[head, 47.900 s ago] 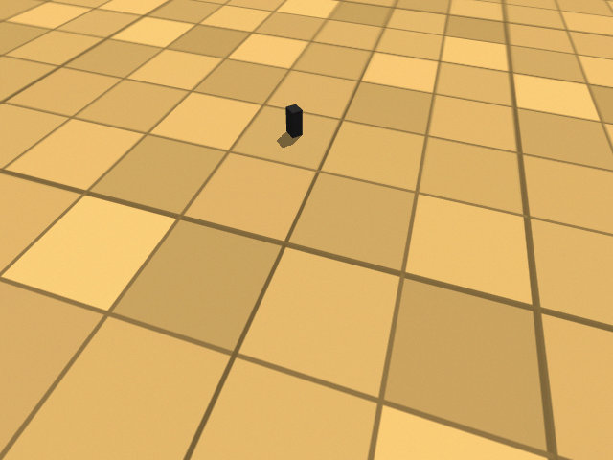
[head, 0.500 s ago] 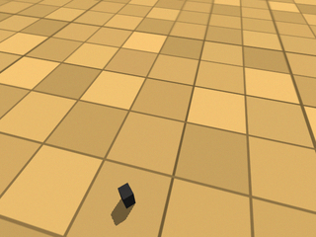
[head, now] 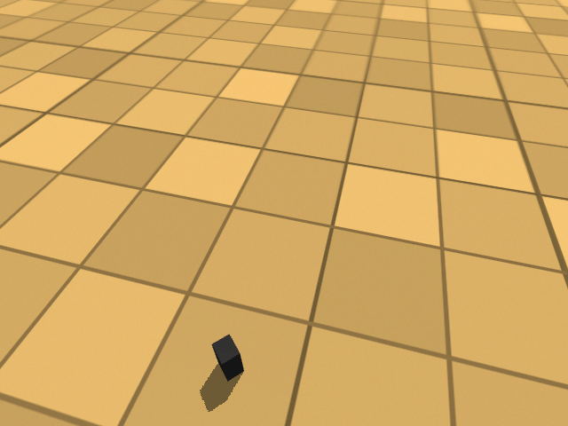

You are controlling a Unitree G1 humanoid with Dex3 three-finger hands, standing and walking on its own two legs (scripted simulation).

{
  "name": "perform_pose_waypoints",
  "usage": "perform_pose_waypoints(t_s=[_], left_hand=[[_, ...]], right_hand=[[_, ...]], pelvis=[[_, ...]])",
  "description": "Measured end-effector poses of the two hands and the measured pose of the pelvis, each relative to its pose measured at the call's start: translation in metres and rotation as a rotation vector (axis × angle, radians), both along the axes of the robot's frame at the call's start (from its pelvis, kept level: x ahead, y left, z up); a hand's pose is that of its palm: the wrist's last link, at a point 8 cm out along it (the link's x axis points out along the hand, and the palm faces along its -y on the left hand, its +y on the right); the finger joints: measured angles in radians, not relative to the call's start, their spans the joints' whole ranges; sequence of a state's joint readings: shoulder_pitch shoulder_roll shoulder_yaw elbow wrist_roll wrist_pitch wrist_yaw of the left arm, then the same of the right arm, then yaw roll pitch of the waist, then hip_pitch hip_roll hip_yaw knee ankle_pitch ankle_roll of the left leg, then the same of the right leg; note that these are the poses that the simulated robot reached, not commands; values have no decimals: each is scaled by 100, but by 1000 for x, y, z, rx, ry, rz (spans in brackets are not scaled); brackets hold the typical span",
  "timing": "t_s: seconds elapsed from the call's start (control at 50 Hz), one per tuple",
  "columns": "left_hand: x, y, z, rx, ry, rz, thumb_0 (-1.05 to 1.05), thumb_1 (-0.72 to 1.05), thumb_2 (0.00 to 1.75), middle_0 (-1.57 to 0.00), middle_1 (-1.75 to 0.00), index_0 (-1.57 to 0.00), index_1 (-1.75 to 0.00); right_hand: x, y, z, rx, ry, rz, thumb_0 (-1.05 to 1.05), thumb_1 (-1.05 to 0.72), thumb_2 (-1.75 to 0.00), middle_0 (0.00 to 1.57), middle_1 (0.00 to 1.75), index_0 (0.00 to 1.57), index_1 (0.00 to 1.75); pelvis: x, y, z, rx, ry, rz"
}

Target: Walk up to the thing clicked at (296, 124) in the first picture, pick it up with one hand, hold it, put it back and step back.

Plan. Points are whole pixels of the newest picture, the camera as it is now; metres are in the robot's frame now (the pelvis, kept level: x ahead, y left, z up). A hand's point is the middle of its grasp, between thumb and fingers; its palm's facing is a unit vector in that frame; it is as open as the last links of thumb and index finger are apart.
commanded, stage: stand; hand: left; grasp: from the side
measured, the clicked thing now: (228, 358) +0.48 +0.20 -0.70
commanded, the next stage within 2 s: step back in 1.10 s
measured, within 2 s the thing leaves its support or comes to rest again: neither
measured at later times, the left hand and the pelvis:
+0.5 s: hand out of the picture +0.07 +0.25 -0.16, palm faces -0.03 -0.94 -0.34, open 7.4 cm; pelvis +0.01 +0.00 +0.00, yaw +0 degrees
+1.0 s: hand out of the picture +0.09 +0.25 -0.16, palm faces -0.03 -0.94 -0.34, open 7.4 cm; pelvis +0.02 +0.00 +0.00, yaw +0 degrees
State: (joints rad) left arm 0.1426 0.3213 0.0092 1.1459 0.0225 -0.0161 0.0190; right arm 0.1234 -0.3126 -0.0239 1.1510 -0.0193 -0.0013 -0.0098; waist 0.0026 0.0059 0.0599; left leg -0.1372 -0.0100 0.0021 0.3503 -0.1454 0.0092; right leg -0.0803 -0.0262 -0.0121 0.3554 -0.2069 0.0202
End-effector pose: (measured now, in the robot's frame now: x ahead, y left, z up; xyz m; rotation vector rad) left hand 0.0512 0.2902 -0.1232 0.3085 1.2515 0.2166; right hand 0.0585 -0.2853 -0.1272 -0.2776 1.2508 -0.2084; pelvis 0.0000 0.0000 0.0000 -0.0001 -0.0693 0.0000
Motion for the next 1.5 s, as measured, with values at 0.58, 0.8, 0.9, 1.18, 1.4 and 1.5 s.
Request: perform_pose_waypoints(t_s=[0.58,0.8,0.9,1.18,1.4,1.5], left_hand=[[24,1,2,-4,2,-17,1,90,90,-20,-30,-20,-30],[34,1,3,-5,-11,-22,1,90,90,-20,-30,-20,-30],[36,1,2,-7,-8,-25,1,90,90,-20,-30,-20,-30],[40,5,1,3,-12,-7,1,90,90,-20,-30,-20,-30],[33,20,-6,52,-63,-45,1,90,90,-20,-30,-20,-30],[30,31,-11,43,-97,-75,1,90,90,-20,-30,-20,-30]], right_hand=[[5,-4,2,-6,21,-9,1,-90,-90,21,30,20,30],[17,-7,5,-16,6,-4,1,-90,-90,21,30,20,30],[19,-9,6,-19,6,-6,1,-90,-90,21,30,20,30],[25,-13,4,-15,6,-16,1,-90,-90,21,30,20,30],[20,-33,-5,-60,-49,4,1,-90,-90,21,30,20,30],[-5,-22,-1,-75,-43,3,1,-91,-90,20,30,20,30]], pelvis=[[12,0,2,2,22,-7],[17,0,2,2,27,-6],[18,-1,2,1,31,-6],[15,-2,-1,-1,45,-5],[-26,-2,-21,-12,32,5],[-41,14,-25,6,38,3]])
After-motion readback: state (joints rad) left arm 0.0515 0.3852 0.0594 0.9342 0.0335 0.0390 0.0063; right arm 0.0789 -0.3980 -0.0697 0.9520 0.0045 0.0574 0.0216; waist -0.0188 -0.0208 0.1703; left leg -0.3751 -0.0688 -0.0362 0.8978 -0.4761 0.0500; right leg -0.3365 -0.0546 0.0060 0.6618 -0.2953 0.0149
